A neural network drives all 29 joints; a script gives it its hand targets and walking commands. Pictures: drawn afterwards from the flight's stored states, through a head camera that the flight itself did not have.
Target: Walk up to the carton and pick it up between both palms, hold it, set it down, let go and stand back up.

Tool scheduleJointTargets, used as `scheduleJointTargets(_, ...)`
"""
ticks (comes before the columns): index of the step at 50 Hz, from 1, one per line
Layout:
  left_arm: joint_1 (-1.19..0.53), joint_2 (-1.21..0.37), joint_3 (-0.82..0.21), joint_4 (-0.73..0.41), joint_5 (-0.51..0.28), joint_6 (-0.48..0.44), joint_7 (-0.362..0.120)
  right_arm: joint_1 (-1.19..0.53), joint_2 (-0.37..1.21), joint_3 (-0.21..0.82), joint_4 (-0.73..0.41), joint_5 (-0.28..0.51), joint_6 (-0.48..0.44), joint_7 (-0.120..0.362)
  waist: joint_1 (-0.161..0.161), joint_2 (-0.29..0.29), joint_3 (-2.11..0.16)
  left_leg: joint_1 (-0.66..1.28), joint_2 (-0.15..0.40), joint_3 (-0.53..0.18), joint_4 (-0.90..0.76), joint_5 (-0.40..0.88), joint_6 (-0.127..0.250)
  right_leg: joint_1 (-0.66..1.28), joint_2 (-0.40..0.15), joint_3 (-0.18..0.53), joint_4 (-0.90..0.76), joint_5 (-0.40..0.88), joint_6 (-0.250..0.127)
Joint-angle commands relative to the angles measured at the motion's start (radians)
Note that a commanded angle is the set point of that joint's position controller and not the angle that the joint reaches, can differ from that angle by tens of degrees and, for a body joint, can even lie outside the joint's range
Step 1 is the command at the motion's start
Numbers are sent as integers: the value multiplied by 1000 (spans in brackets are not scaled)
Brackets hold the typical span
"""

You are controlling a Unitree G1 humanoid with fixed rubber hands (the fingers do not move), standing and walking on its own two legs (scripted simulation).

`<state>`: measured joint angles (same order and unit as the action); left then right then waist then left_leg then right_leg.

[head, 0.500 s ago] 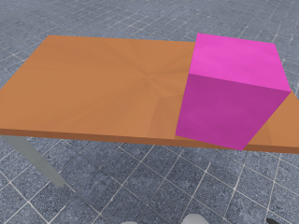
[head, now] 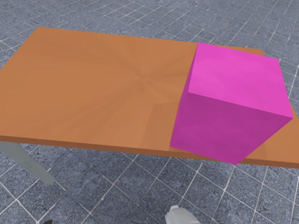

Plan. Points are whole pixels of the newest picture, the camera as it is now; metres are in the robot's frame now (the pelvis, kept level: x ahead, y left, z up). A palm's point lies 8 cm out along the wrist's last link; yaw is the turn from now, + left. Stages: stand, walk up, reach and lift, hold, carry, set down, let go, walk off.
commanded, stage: walk up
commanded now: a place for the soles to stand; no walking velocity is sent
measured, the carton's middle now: (218, 106) +0.42 -0.17 +0.07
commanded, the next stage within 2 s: none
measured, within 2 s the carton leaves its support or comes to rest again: neither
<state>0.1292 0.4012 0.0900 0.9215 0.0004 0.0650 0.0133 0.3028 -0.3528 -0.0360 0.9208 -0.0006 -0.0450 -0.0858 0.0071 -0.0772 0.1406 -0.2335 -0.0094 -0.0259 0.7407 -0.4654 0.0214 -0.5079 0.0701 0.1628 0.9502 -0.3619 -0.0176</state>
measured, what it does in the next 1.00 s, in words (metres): steps to the right: right foot, then left foot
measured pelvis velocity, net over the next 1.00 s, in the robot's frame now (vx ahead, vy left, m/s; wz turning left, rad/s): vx -0.04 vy -0.11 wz -0.04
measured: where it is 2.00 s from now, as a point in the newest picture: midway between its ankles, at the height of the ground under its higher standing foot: outside the picture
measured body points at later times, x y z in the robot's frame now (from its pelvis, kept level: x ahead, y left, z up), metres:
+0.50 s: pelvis -0.02 -0.10 +0.01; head +0.02 -0.11 +0.46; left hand +0.10 +0.22 -0.09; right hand +0.02 -0.42 -0.12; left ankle -0.02 +0.05 -0.67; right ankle +0.09 -0.16 -0.71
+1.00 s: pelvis -0.04 -0.11 +0.01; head -0.01 -0.12 +0.46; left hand +0.04 +0.21 -0.10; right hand +0.00 -0.43 -0.11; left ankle -0.02 +0.03 -0.69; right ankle -0.05 -0.22 -0.71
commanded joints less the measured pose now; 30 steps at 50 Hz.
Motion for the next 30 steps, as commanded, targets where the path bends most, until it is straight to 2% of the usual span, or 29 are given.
scheduleJointTargets(1, -114, 171, 15, -115, 34, -22, -8, 49, -306, -98, -51, -19, -13, -10, -86, 253, -52, 250, 291, -202, -141, 854, 99, -165, -94, -117, -117, -43, 5)
scheduleJointTargets(2, -98, 163, 19, -129, 46, -25, -14, 49, -310, -101, -68, -15, -12, -11, -73, 227, -106, 217, 319, -212, -149, 900, 148, -98, -108, -131, -110, -10, -10)
scheduleJointTargets(3, -91, 163, 24, -124, 43, -31, -19, 21, -325, -100, -82, -14, -8, -7, -64, 260, -123, 192, 342, -199, -129, 927, 179, -41, -110, -145, -128, -22, -11)
scheduleJointTargets(4, -36, 180, 30, -114, 40, -40, -20, -45, -333, -102, -97, -7, -4, -5, -28, 265, -164, 135, 303, -150, -57, 899, 155, 63, -114, -136, -255, 46, -35)
scheduleJointTargets(5, 77, 166, 32, -72, 37, -55, -19, -110, -312, -87, -99, -4, -7, -2, 57, 182, -204, 2, 244, -52, 63, 813, 105, 307, -91, -136, -420, 229, -67)
scheduleJointTargets(6, 152, 237, 51, -35, 48, -61, -19, -70, -267, -66, -84, 10, -6, 3, 86, -53, -241, -93, 113, -3, 313, 587, 48, 450, -114, -7, -489, 574, -116)
scheduleJointTargets(7, 147, 294, 63, -52, 41, -67, -8, -17, -199, -48, -79, 28, 3, 8, 54, -272, -307, -282, -60, 54, 488, -112, -12, 587, -287, 366, -514, 825, -198)
scheduleJointTargets(8, 107, 257, 51, -76, 14, -64, -6, -26, -228, -55, -83, 20, 25, 2, 46, -155, -308, -289, -43, -41, 492, -206, 13, 465, -331, 481, -546, 613, -269)
scheduleJointTargets(9, 54, 244, 50, -108, 14, -52, -6, 4, -243, -53, -65, 19, 30, 6, 20, -126, -252, -256, -28, -43, 480, -188, 25, 372, -292, 421, -587, 386, -228)
scheduleJointTargets(10, 20, 210, 54, -102, 25, -49, -2, 5, -231, -50, -48, 7, 36, 13, 25, -50, -169, -310, 3, -33, 481, -116, 26, 372, -255, 380, -596, 240, -170)
scheduleJointTargets(11, 3, 188, 40, -109, 27, -45, -2, -1, -212, -45, -41, 1, 38, 20, -2, -79, -101, -289, 12, -9, 486, -93, 25, 239, -214, 321, -596, 206, -188)
scheduleJointTargets(12, 3, 181, 34, -111, 31, -45, -1, 6, -218, -48, -30, -3, 34, 26, 1, -25, -84, -253, 22, -3, 459, -86, 22, 188, -209, 293, -616, 150, -206)
scheduleJointTargets(13, -30, 182, 42, -119, 27, -40, -6, 59, -228, -56, -17, -3, 38, 34, -15, -7, -51, -200, 22, -13, 460, -33, 24, 115, -175, 251, -629, 62, -158)
scheduleJointTargets(14, -14, 180, 46, -120, 34, -38, -10, 55, -225, -54, -20, -5, 46, 37, 4, -19, -64, -207, 24, 16, 353, -14, 20, 166, -152, 219, -659, -26, -127)
scheduleJointTargets(15, 15, 166, 40, -105, 22, -44, -6, 36, -223, -56, -17, -11, 51, 41, -1, -28, -81, -222, 11, -6, 410, 20, 29, 161, -147, 235, -678, -53, -115)
scheduleJointTargets(16, 41, 185, 46, -113, 27, -49, -8, 42, -216, -61, -22, 1, 55, 45, 17, -76, -120, -241, 23, -2, 345, 42, 14, 237, -144, 231, -697, -136, -80)
scheduleJointTargets(17, 33, 193, 57, -128, 34, -49, -5, 22, -248, -65, -15, -2, 58, 48, 34, -49, -146, -253, 16, 6, 315, 31, 10, 302, -149, 254, -713, -158, -52)
scheduleJointTargets(18, 22, 194, 60, -126, 29, -47, -9, 7, -234, -60, -10, -3, 58, 48, 29, -80, -137, -258, 24, 4, 281, 40, -4, 300, -149, 254, -711, -180, -55)
scheduleJointTargets(19, 16, 185, 53, -145, 31, -49, -12, 39, -233, -63, -11, -7, 61, 48, 18, -32, -148, -259, 19, -2, 275, 9, 3, 305, -177, 296, -720, -205, -62)
scheduleJointTargets(20, 12, 192, 60, -138, 24, -44, -11, 38, -261, -69, -15, 1, 63, 46, 18, -15, -154, -244, 15, -13, 241, -2, 1, 334, -179, 288, -719, -208, -42)
scheduleJointTargets(21, 8, 192, 54, -121, 26, -41, -11, 11, -247, -69, -13, 3, 63, 49, 30, -100, -149, -198, 11, 23, 169, -42, -1, 306, -152, 258, -728, -193, -52)
scheduleJointTargets(22, -9, 213, 55, -146, 43, -38, -15, 17, -243, -67, -23, 6, 60, 43, 24, -127, -140, -190, 16, 34, 81, -111, -2, 295, -177, 248, -714, -171, -97)
scheduleJointTargets(24, 10, 211, 49, -147, 34, -27, -21, 47, -246, -65, -7, 3, 52, 44, 17, -99, -177, -98, -7, 44, 37, -76, 16, 264, -173, 246, -735, -151, -43)
scheduleJointTargets(25, -17, 216, 51, -160, 36, -24, -23, 55, -241, -63, 9, -9, 52, 42, 9, -99, -175, -80, -12, 50, 25, -56, 18, 230, -177, 234, -712, -141, -84)
scheduleJointTargets(26, -25, 197, 47, -155, 33, -25, -22, 104, -228, -66, 13, -12, 54, 47, -12, -37, -195, 4, -31, 87, -19, -64, 31, 208, -166, 206, -749, -112, -57)
scheduleJointTargets(27, -58, 203, 41, -167, 37, -17, -24, 164, -243, -80, 20, -7, 60, 45, -29, -92, -158, 35, -13, 83, -81, -67, 45, 159, -160, 216, -759, -112, -25)
scheduleJointTargets(28, -81, 201, 37, -167, 36, -12, -27, 212, -231, -75, 40, -1, 58, 43, -50, -77, -182, 82, -24, 114, -213, 5, 51, 172, -158, 185, -718, -110, -44)
scheduleJointTargets(29, -85, 185, 31, -181, 34, -6, -31, 222, -226, -66, 59, -6, 47, 41, -69, -45, -237, 208, -20, 112, -346, 109, 55, 137, -108, 128, -674, -75, 9)
scheduleJointTargets(30, -68, 153, 24, -186, 22, -5, -31, 255, -271, -95, 57, -21, 50, 42, -87, 52, -241, 319, 7, 37, -422, 52, 81, -2, -7, 53, -597, -161, 85)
